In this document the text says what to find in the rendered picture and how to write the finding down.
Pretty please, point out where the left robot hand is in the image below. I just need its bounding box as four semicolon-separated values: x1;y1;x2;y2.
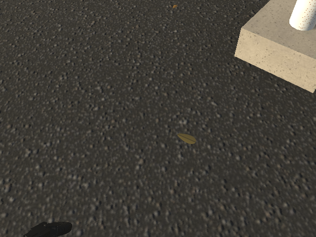
23;221;72;237

